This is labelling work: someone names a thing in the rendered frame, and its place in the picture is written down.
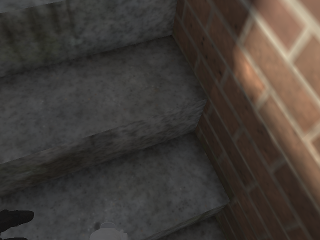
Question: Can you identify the left robot thigh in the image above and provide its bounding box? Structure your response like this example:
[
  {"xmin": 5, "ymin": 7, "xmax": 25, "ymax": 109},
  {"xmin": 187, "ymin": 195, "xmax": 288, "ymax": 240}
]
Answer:
[{"xmin": 90, "ymin": 228, "xmax": 128, "ymax": 240}]

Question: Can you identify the robot left shin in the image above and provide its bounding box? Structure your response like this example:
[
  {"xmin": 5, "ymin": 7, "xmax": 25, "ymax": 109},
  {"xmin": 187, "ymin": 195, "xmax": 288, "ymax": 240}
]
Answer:
[{"xmin": 89, "ymin": 222, "xmax": 117, "ymax": 240}]

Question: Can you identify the robot left hand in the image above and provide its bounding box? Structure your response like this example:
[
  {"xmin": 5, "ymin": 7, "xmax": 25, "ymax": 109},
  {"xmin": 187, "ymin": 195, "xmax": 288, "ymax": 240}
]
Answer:
[{"xmin": 0, "ymin": 209, "xmax": 34, "ymax": 240}]

